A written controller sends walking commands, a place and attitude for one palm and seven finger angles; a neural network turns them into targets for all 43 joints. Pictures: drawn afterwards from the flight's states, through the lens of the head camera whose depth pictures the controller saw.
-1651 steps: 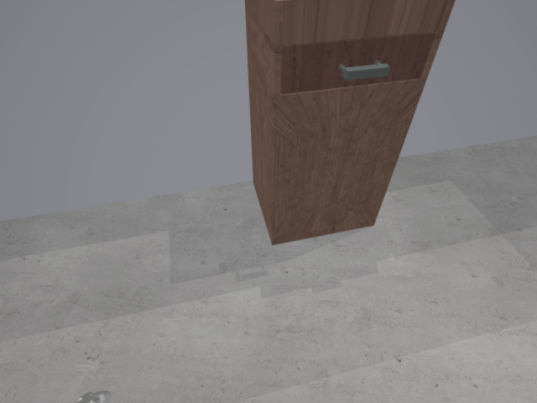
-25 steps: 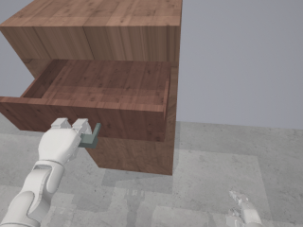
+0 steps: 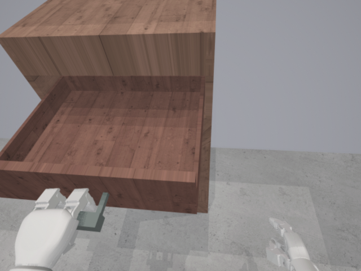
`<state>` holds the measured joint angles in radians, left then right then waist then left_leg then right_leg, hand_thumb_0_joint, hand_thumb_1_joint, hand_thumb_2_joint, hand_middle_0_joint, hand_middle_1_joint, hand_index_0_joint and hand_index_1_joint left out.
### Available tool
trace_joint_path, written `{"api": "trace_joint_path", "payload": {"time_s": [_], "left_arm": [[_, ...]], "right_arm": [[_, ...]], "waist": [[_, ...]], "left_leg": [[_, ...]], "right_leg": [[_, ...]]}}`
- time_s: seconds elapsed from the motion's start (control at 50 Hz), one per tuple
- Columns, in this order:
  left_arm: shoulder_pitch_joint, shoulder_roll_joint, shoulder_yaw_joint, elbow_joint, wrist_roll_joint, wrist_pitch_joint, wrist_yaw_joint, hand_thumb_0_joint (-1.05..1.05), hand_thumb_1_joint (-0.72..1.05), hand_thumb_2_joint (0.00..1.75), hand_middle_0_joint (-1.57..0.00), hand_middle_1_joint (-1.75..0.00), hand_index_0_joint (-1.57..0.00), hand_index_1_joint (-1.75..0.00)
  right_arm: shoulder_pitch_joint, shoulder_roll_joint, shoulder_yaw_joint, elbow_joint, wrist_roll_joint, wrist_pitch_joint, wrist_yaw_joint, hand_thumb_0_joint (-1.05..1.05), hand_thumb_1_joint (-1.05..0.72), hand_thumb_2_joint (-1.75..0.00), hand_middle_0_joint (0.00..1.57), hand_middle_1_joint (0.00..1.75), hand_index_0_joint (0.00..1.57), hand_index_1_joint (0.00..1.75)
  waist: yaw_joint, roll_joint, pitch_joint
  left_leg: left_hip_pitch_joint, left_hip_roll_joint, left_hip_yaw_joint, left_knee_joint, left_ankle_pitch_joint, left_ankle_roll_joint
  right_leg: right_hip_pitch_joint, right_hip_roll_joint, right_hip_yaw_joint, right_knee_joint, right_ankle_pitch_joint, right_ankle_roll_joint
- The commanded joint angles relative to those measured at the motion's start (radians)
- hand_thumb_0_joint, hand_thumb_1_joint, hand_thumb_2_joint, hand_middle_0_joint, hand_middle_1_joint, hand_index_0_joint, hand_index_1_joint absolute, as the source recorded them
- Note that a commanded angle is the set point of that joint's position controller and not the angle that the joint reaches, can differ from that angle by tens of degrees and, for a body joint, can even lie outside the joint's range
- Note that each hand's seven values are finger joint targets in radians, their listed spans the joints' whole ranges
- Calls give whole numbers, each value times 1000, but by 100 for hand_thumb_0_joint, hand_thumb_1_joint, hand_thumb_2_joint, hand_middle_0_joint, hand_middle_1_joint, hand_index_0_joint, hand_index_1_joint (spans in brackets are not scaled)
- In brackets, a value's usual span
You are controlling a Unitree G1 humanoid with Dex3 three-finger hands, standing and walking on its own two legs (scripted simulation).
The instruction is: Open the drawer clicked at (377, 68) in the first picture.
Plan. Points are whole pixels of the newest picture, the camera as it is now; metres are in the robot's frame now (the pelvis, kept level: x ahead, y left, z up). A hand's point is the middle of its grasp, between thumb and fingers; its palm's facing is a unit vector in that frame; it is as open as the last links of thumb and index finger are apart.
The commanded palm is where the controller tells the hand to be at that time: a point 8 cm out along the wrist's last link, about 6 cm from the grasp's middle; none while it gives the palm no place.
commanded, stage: pull the drawer open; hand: left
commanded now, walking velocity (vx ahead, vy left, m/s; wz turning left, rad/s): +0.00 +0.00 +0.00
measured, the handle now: (72, 207) +0.21 +0.24 +0.08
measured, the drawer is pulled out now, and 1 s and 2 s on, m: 0.29 0.30 0.29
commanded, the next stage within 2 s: open the thumb to release the handle in 0.26 s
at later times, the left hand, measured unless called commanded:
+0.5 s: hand (63, 234) +0.17 +0.25 +0.06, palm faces +0.06 -0.04 -1.00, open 6.0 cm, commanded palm +0.14 +0.26 +0.11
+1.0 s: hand (62, 237) +0.16 +0.25 +0.06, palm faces +0.04 -0.07 -1.00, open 13.3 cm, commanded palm +0.14 +0.25 +0.11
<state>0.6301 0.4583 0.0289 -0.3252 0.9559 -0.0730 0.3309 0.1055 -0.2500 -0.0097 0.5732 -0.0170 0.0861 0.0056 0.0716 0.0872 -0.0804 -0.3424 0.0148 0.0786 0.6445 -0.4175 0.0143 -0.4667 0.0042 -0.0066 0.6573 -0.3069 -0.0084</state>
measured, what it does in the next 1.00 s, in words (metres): stands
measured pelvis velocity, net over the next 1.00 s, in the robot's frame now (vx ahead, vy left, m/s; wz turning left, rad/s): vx -0.03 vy -0.01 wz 0.03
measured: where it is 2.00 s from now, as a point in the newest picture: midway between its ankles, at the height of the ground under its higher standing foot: outside the picture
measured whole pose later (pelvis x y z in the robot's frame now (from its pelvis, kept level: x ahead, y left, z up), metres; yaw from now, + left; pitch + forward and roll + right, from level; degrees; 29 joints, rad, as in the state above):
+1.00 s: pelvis -0.03 -0.01 +0.00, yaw +2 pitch +3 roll +0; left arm 0.42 0.48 0.05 -0.18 0.94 -0.12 0.28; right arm 0.09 -0.26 -0.01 0.62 -0.02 0.08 -0.06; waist 0.09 0.07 -0.02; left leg -0.32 0.01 0.04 0.63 -0.37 0.00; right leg -0.42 0.00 -0.04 0.63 -0.27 -0.03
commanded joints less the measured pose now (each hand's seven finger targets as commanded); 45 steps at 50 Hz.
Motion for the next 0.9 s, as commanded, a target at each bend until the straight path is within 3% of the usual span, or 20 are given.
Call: {"api": "trace_joint_path", "payload": {"time_s": [0.0, 0.02, 0.06, 0.12, 0.16, 0.22, 0.32, 0.34, 0.36, 0.4, 0.42, 0.46, 0.56, 0.6, 0.66, 0.72, 0.74, 0.76, 0.82, 0.88], "left_arm": [[124, 182, 241, -225, -30, 48, 72, 0, 90, 90, -40, -135, -40, -135], [161, 173, 239, -215, -27, 46, 73, 0, 90, 90, -40, -135, -40, -135], [189, 191, 256, -248, -30, 54, 81, 0, 90, 90, -40, -135, -40, -135], [191, 181, 250, -231, -19, 49, 85, 0, 90, 90, -40, -135, -40, -135], [173, 203, 268, -246, -15, 58, 90, 0, 90, 90, -40, -135, -40, -135], [213, 181, 248, -251, -11, 57, 96, 0, 90, 90, -40, -135, -40, -135], [210, 166, 232, -272, -11, 66, 100, 0, 90, 90, -40, -135, -40, -135], [-172, 191, 213, -250, 19, 61, 97, 0, 90, 90, -40, -135, -40, -135], [-213, 208, 248, -231, 24, 51, 98, 0, 83, 87, -40, -134, -40, -134], [-119, 194, 254, -135, 25, 38, 100, 0, 69, 81, -38, -133, -38, -133], [-96, 169, 227, -125, 19, 37, 90, 0, 62, 78, -38, -132, -38, -132], [-134, 180, 221, -154, -6, 42, 69, 0, 48, 72, -37, -130, -37, -130], [-170, 236, 253, -103, -11, 48, 36, 0, 13, 57, -35, -127, -35, -127], [-174, 201, 220, -94, -18, 40, 21, 0, -1, 51, -33, -125, -33, -125], [-193, 244, 255, -86, -21, 33, 13, 0, -22, 42, -32, -123, -32, -123], [-199, 220, 236, -56, -29, 19, 2, 0, -43, 33, -30, -121, -30, -121], [-226, 241, 254, -59, -28, 11, 1, 0, -50, 30, -30, -120, -30, -120], [-213, 270, 286, -37, -30, 11, 4, 0, -50, 30, -30, -120, -30, -120], [-247, 233, 245, -18, -25, -3, -6, 0, -50, 30, -30, -120, -30, -120], [-271, 261, 271, 8, -24, -13, -4, 0, -50, 30, -30, -120, -30, -120]], "right_arm": [[-127, -115, -28, -178, 8, -42, -12, 0, -90, -90, 20, 30, 20, 30], [-131, -109, -23, -180, 8, -41, -12, 0, -90, -90, 20, 30, 20, 30], [-134, -119, -19, -194, 10, -35, -10, 0, -90, -90, 20, 30, 20, 30], [-125, -109, -16, -183, 6, -32, -11, 0, -90, -90, 20, 30, 20, 30], [-132, -117, -12, -191, 9, -26, -9, 0, -90, -90, 20, 30, 20, 30], [-123, -109, -12, -190, 6, -30, -4, 0, -90, -90, 20, 30, 20, 30], [-115, -113, -21, -190, 3, -31, 1, 0, -90, -90, 20, 30, 20, 30], [-126, -116, -23, -143, -12, -15, -9, 0, -90, -90, 20, 30, 20, 30], [-122, -101, -34, -155, -18, -21, -25, 0, -90, -90, 20, 30, 20, 30], [-106, -90, -38, -147, -15, -34, -29, 0, -90, -90, 20, 30, 20, 30], [-107, -89, -38, -148, -12, -37, -31, 0, -90, -90, 20, 30, 20, 30], [-111, -99, -44, -149, -9, -40, -38, 0, -90, -90, 20, 30, 20, 30], [-147, -98, -27, -142, -2, -34, -53, 0, -90, -90, 20, 30, 20, 30], [-148, -91, -25, -141, -2, -38, -54, 0, -90, -90, 20, 30, 20, 30], [-159, -97, -20, -142, -2, -41, -62, 0, -90, -90, 20, 30, 20, 30], [-155, -88, -17, -131, -2, -46, -64, 0, -90, -90, 20, 30, 20, 30], [-153, -91, -18, -132, -2, -49, -65, 0, -90, -90, 20, 30, 20, 30], [-162, -93, -17, -131, -1, -48, -69, 0, -90, -90, 20, 30, 20, 30], [-165, -87, -18, -123, -2, -51, -69, 0, -90, -90, 20, 30, 20, 30], [-163, -85, -19, -116, -1, -56, -72, 0, -90, -90, 20, 30, 20, 30]], "waist": [[55, -58, -150], [60, -68, -130], [66, -33, -163], [66, -36, -143], [63, -2, -147], [72, 18, -155], [65, -14, -165], [-17, -34, -112], [6, -51, -118], [27, -22, -141], [32, -26, -158], [30, -28, -229], [39, -97, -138], [42, -77, -110], [49, -55, -109], [43, -69, -75], [44, -60, -85], [49, -72, -80], [44, -53, -59], [51, -44, -77]], "left_leg": [[-11, -5, -54, -57, 451, -19], [-16, -6, -55, -56, 452, -18], [6, 4, -57, -48, 494, -25], [2, -1, -57, -43, 510, -27], [10, 4, -59, -41, 521, -31], [17, 8, -59, -32, 581, -35], [19, 10, -65, -21, 588, -31], [3, -12, -88, -15, 473, -24], [16, -10, -88, -19, 427, -14], [20, -17, -83, -24, 404, -14], [29, -22, -82, -23, 418, -16], [54, -23, -82, -22, 457, -22], [-11, -31, -76, -56, 330, -10], [-18, -32, -71, -71, 304, -6], [-12, -33, -72, -83, 274, -9], [-28, -39, -69, -92, 238, -4], [-26, -39, -67, -95, 222, -4], [-26, -37, -70, -96, 213, -5], [-35, -45, -65, -105, 186, -3], [-28, -46, -65, -106, 186, -3]], "right_leg": [[216, -5, 34, -60, 361, -11], [210, -1, 34, -59, 357, -11], [218, -2, 47, -55, 380, -12], [208, 1, 46, -47, 398, -11], [205, 3, 56, -50, 400, -15], [207, 3, 42, -33, 423, -14], [195, 3, 40, -25, 426, -12], [112, 7, 33, -31, 361, -17], [116, 13, 39, -39, 314, -22], [134, 9, 25, -38, 287, -25], [145, 11, 22, -37, 297, -24], [190, 4, 31, -39, 351, -22], [213, -4, 48, -75, 310, -20], [216, -11, 39, -88, 281, -19], [224, -7, 56, -105, 243, -21], [217, -9, 52, -119, 199, -18], [221, -13, 60, -127, 181, -17], [221, -9, 74, -137, 162, -19], [210, -14, 65, -145, 122, -19], [218, -15, 66, -150, 109, -20]]}}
